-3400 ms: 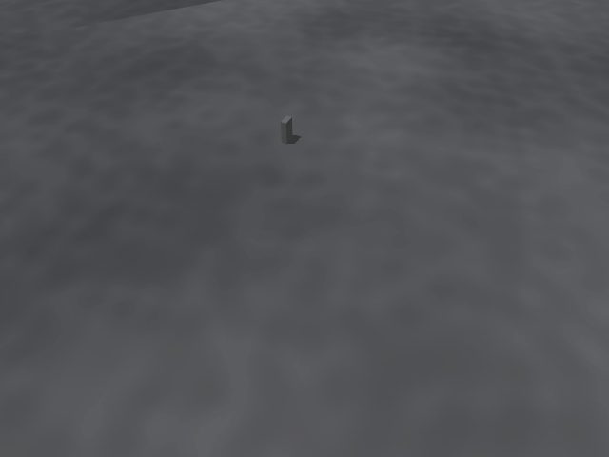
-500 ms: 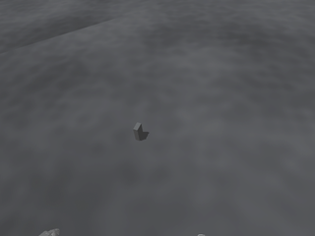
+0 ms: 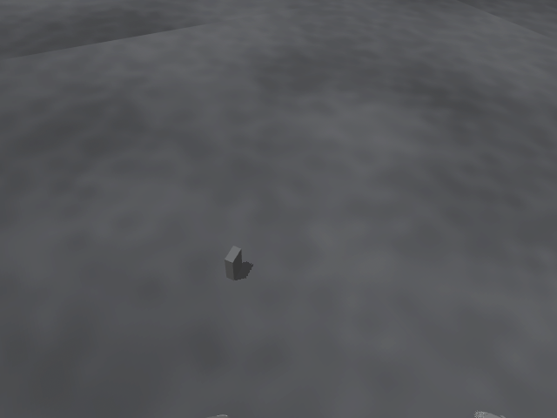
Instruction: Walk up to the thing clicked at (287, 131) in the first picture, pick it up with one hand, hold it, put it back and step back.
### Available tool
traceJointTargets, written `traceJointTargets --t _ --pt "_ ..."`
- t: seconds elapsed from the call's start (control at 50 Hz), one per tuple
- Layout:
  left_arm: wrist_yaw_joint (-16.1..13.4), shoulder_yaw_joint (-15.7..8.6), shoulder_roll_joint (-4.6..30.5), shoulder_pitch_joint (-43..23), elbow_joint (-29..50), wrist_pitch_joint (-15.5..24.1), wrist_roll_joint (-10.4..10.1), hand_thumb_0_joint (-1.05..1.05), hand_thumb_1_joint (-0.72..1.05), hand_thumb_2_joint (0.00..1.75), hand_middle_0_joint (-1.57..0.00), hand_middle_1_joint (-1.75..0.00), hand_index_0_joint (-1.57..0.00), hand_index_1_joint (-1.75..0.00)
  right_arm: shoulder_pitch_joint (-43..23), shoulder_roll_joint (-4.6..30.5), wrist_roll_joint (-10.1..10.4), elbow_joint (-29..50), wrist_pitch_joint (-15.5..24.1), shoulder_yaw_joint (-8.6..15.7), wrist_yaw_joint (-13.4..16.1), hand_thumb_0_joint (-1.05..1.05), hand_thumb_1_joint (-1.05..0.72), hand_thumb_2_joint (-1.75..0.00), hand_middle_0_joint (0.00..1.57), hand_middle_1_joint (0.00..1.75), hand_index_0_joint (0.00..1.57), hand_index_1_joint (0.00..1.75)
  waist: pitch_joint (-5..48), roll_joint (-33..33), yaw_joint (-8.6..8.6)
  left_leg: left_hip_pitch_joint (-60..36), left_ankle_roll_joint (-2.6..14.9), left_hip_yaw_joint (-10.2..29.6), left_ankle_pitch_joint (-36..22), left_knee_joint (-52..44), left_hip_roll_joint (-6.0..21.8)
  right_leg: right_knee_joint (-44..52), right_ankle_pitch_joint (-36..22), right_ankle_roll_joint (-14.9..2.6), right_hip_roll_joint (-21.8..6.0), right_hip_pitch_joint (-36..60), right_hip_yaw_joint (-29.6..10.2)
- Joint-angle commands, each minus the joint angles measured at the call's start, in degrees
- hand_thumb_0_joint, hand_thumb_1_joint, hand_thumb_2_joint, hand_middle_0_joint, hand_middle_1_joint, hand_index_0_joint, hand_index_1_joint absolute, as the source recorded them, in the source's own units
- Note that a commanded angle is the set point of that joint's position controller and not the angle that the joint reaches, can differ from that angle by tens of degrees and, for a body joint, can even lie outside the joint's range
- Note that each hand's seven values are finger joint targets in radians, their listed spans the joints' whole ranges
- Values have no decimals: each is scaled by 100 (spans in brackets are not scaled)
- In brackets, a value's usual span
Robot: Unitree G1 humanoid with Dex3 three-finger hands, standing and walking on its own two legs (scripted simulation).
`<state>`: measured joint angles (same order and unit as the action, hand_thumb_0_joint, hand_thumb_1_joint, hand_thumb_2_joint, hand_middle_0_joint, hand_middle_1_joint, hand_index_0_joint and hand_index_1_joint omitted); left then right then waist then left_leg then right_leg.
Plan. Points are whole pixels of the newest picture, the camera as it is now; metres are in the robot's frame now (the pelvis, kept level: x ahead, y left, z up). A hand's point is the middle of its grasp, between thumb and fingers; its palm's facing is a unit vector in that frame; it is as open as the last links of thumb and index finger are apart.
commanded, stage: walk up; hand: left
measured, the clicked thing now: (233, 263) +0.77 +0.17 -0.69
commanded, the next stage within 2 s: none
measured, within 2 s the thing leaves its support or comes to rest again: neither
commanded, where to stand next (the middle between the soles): +0.44 -0.04 m, yaw +1 degrees
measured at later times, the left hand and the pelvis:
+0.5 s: hand (155, 357) +0.23 +0.21 -0.10, palm faces -0.01 -0.91 -0.42, open 7.4 cm; pelvis +0.16 -0.07 +0.01, yaw -1 degrees
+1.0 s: hand (153, 309) +0.33 +0.25 -0.15, palm faces -0.03 -0.95 -0.33, open 7.4 cm; pelvis +0.29 -0.02 +0.01, yaw +1 degrees
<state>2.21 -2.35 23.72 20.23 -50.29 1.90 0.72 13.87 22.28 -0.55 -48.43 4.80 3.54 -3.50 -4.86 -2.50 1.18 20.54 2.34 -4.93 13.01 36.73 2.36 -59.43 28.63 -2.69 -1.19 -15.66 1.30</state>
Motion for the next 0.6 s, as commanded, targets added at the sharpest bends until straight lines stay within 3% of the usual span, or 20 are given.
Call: traceJointTargets --t 0.0,0.04,0.08,0.14,0.16,0.2,0.26,0.28,0.3,0.32,0.34,0.36,0.38,0.4,0.42,0.44,0.46,0.5,0.54,0.58 --pt "-48 -347 1286 214 349 182 -65 0 90 90 -20 -30 -20 -30 510 1583 106 354 140 376 237 0 -90 -90 20 30 20 30 17 734 -200 -1118 788 2051 84 -2228 1494 -441 -728 7 -393 -1725 -743" --pt "12 -363 1176 392 243 136 -65 0 90 90 -20 -30 -20 -30 421 1561 101 340 176 366 218 0 -90 -90 20 30 20 30 67 1002 -107 -786 844 1507 -153 -2237 1291 -171 -951 118 -413 -1361 -438" --pt "71 -343 1094 297 269 116 -38 0 90 90 -20 -30 -20 -30 354 1607 50 436 173 390 211 0 -90 -90 20 30 20 30 56 1164 -137 -824 963 1228 204 -2309 1219 453 -1118 251 -480 -1374 -264" --pt "159 -374 1065 -169 408 135 21 0 90 90 -20 -30 -20 -30 395 1721 17 470 177 428 184 0 -90 -90 20 30 20 30 -72 1196 -239 -781 1148 1195 765 -2425 1311 1249 -1315 313 -614 -1419 -179" --pt "185 -387 1057 -356 428 147 35 0 90 90 -20 -30 -20 -30 454 1721 7 447 174 437 171 0 -90 -90 20 30 20 30 -84 1147 -305 -740 1099 1138 904 -2434 1238 1500 -1422 300 -587 -1326 -130" --pt "212 -429 1072 -468 422 172 15 0 90 90 -20 -30 -20 -30 334 1791 11 473 162 449 156 0 -90 -90 20 30 20 30 -198 1232 -220 -313 1020 1104 1332 -2456 1270 1887 -1751 245 -591 -890 -126" --pt "217 -450 1065 -440 304 228 8 0 90 90 -20 -30 -20 -30 207 1759 30 513 108 431 127 0 -90 -90 20 30 20 30 -80 1068 -145 -168 928 1012 1425 -2137 1199 2317 -1837 202 -392 -375 79" --pt "206 -450 1070 -348 254 249 24 0 90 90 -20 -30 -20 -30 169 1764 40 527 82 430 119 0 -90 -90 20 30 20 30 8 930 -79 -153 876 921 1355 -1885 1146 2543 -1892 190 -289 -77 222" --pt "174 -479 1087 -68 166 286 38 0 90 90 -20 -30 -20 -30 129 1703 23 532 53 403 121 0 -90 -90 20 30 20 30 205 772 94 -186 770 829 1002 -1391 1073 2784 -1887 176 -185 393 318" --pt "113 -531 1231 190 68 348 50 0 90 90 -20 -30 -20 -30 314 1433 12 524 31 304 134 0 -90 -90 20 30 20 30 430 285 201 -8 625 618 569 -626 856 2946 -1633 129 -108 1026 217" --pt "35 -639 1465 636 -31 413 72 0 90 90 -20 -30 -20 -30 599 1123 0 496 20 191 141 0 -90 -90 20 30 20 30 754 -701 417 388 481 276 356 871 469 3458 -836 16 -397 1769 -387" --pt "-44 -721 1917 790 54 467 81 0 90 90 -20 -30 -20 -30 786 680 26 610 19 34 134 0 -90 -90 20 30 20 30 755 -1900 380 1429 100 -12 1595 2288 -226 4222 -88 -410 -1748 2066 -2645" --pt "-49 -687 2017 610 121 448 8 0 90 90 -20 -30 -20 -30 624 1215 6 476 -63 169 205 0 -90 -90 20 30 20 30 440 -1138 426 1862 -23 473 1693 2747 -327 4640 21 -896 -2281 1775 -3668" --pt "-44 -674 2079 397 200 407 -48 0 90 90 -20 -30 -20 -30 466 1504 -22 431 -82 247 245 0 -90 -90 20 30 20 30 190 -1008 335 1856 4 713 1668 2859 27 4631 -4 -1251 -2440 1333 -3764" --pt "-70 -626 1840 244 250 400 -112 0 90 90 -20 -30 -20 -30 428 1553 32 305 -82 269 234 0 -90 -90 20 30 20 30 -50 -628 256 1775 -2 1005 1273 2847 138 4620 -558 -1053 -2112 1025 -3047" --pt "-97 -561 1669 142 283 415 -100 0 90 90 -20 -30 -20 -30 464 1489 106 236 -67 258 203 0 -90 -90 20 30 20 30 16 -575 170 1715 -2 1012 1091 2758 104 4473 -1396 -971 -1848 1159 -2433" --pt "-119 -506 1521 -57 313 429 -126 0 90 90 -20 -30 -20 -30 696 1371 122 109 -100 239 185 0 -90 -90 20 30 20 30 89 -576 -7 1415 -10 1034 879 2508 183 4327 -2000 -726 -1558 1016 -1706" --pt "-125 -463 1441 -61 361 459 -108 0 90 90 -20 -30 -20 -30 783 1243 88 72 -138 222 128 0 -90 -90 20 30 20 30 225 -745 -30 1090 -42 832 586 2251 85 4198 -2875 -808 -1324 865 -1105" --pt "-128 -452 1416 -101 438 468 -91 0 90 90 -20 -30 -20 -30 687 1185 43 102 -189 258 80 0 -90 -90 20 30 20 30 133 -696 -26 997 -143 738 344 1816 82 4309 -2673 -845 -1241 647 -760" --pt "-122 -473 1453 -58 534 468 -47 0 90 90 -20 -30 -20 -30 414 1149 10 200 -218 274 23 0 -90 -90 20 30 20 30 43 -685 46 1056 -198 665 220 1335 121 4464 -2177 -915 -1320 623 -689"
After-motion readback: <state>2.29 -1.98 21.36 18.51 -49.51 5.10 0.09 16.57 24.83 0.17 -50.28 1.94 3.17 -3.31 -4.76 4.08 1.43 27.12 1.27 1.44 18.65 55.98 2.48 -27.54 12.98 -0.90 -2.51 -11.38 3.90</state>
